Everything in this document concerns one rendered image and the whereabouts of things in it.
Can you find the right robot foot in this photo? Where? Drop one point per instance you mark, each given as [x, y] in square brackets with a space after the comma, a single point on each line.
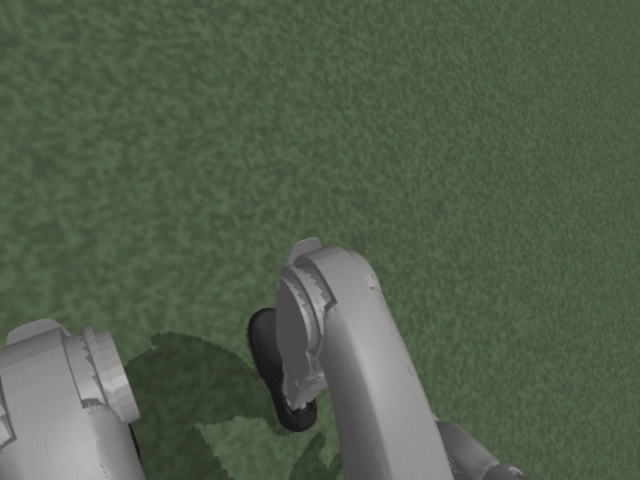
[262, 339]

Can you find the right robot hand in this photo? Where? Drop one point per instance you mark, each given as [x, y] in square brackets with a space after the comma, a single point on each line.
[468, 456]

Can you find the right robot arm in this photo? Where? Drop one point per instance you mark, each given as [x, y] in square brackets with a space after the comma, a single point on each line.
[505, 471]

